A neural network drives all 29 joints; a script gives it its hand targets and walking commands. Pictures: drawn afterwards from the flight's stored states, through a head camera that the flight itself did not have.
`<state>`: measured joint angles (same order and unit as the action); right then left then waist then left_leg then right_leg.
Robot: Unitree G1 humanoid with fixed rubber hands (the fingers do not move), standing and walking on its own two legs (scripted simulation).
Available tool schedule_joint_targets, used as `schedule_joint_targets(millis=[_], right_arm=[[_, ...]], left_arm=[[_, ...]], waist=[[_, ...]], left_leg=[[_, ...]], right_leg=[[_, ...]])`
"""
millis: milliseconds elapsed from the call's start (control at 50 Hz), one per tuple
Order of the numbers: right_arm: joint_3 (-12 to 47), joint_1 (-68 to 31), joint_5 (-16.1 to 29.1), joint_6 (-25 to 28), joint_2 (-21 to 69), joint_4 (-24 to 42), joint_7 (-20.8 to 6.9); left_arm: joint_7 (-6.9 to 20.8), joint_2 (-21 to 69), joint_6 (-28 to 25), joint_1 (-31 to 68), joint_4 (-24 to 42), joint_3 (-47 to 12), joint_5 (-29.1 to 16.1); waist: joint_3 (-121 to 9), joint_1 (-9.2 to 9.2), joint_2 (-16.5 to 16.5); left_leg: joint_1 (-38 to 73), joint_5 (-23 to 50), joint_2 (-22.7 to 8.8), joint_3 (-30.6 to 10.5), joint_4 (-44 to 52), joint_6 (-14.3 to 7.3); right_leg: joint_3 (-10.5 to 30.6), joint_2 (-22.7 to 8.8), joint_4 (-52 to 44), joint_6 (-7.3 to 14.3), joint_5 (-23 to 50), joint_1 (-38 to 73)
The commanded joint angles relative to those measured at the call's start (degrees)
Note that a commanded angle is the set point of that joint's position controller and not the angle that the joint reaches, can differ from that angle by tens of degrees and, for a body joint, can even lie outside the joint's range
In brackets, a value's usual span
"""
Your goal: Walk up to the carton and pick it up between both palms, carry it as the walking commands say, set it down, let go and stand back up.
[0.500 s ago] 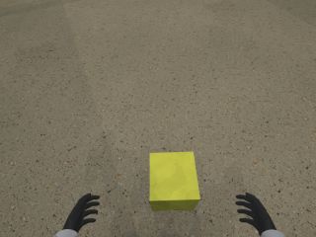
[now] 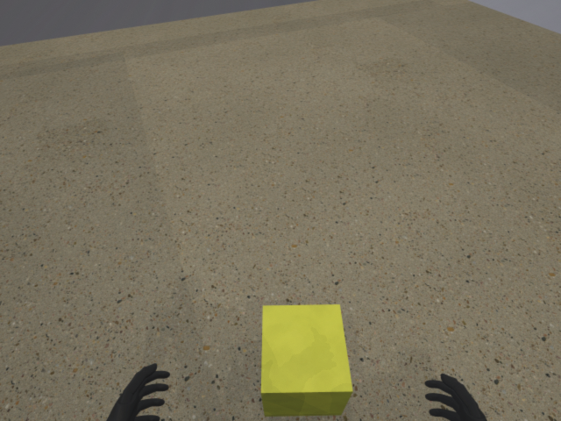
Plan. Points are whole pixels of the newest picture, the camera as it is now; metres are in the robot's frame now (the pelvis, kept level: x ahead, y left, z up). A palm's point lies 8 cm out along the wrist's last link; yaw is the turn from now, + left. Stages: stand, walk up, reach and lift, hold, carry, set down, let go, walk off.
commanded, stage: stand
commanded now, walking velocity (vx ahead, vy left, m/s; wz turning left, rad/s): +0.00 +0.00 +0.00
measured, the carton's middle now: (302, 360) +0.45 -0.04 -0.64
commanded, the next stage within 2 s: none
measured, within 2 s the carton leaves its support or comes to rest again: neither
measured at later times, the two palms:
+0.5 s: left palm out of the picture +0.15 +0.29 -0.09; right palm out of the picture +0.15 -0.29 -0.08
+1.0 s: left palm out of the picture +0.11 +0.31 -0.09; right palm out of the picture +0.11 -0.30 -0.08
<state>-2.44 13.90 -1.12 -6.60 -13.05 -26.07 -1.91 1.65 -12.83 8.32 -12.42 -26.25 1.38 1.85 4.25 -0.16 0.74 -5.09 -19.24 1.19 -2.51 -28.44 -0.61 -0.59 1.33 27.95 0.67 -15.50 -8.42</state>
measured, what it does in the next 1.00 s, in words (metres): stands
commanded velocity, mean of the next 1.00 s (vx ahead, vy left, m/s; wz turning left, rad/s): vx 0.00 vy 0.00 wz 0.00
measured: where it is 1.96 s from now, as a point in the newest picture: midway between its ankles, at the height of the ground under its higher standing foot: outside the picture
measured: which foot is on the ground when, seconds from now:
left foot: down 0.00-1.00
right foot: down 0.00-1.00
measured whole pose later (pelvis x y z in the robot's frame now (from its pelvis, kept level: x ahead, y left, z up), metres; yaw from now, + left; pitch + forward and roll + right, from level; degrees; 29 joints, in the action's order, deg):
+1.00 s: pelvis +0.00 +0.01 +0.01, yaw +0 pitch -2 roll +0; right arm -0.9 10.0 -1.3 0.4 -21.6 -50.6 1.2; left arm -0.8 -20.8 -0.4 -7.6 -54.2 0.9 1.5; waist 0.5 0.2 0.2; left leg -3.7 -15.6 1.8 -2.1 -21.4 -1.2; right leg 0.0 0.6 22.1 0.3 -12.5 -7.6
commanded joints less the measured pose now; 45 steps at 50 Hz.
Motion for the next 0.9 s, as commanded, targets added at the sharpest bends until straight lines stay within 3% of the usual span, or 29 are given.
schedule_joint_targets(millis=[0, 40, 160, 280, 520, 880], right_arm=[[-3.18, -2.4, -1.57, 3.38, -11.81, -0.21, 2.29], [-2.81, -2.93, -1.35, 4.39, -11.54, -1.84, 2.27], [-2.39, -3.42, -0.97, 5.83, -12.94, -5.86, 2.23], [-2.34, -3.22, -0.84, 6.2, -14.77, -8.73, 2.94], [-1.58, -4.23, -0.52, 7.06, -16.16, -13.88, 3.51], [-0.67, -5.6, -0.21, 7.61, -17.58, -20.39, 3.38]], left_arm=[[-2.46, -11.33, -4.61, 2.82, -2.05, 3.67, 0.69], [-2.16, -10.6, -6.19, 4.12, -3.94, 3.31, 0.73], [-1.98, -12.06, -7.94, 4.72, -9.78, 3.06, 0.5], [-2.6, -13.71, -8.35, 4.74, -13.29, 2.75, 0.43], [-3.0, -14.95, -8.96, 5.95, -17.98, 2.2, 0.27], [-2.71, -16.64, -9.33, 7.26, -24.06, 1.44, -0.25]], waist=[[-2.4, 0.24, -1.11], [-2.49, 0.09, 0.11], [-7.9, 0.05, -0.07], [-8.47, -0.04, -0.05], [-7.62, 0.21, -0.2], [-5.11, 0.32, -0.49]], left_leg=[[-9.14, 4.65, -3.12, -2.47, 4.68, 1.53], [-9.73, 3.23, -3.84, -3.77, 5.54, 0.94], [-5.9, 18.28, -4.7, -3.71, 3.53, 0.84], [-4.45, 23.28, -5.19, -3.97, 3.67, 0.87], [-3.42, 24.81, -5.71, -4.6, 5.53, 0.59], [-3.05, 18.03, -6.4, -5.26, 9.95, 0.1]], right_leg=[[4.25, -3.58, -4.37, -1.71, 0.48, -2.85], [4.72, -3.66, -4.3, -1.36, -0.12, -3.2], [4.76, -4.71, -2.08, -0.85, 15.3, 0.42], [4.93, -5.25, -1.91, -0.48, 19.82, 2.06], [5.38, -6.02, -3.23, 0.01, 21.17, 3.92], [6.79, -7.0, -7.33, 0.22, 15.78, 4.02]])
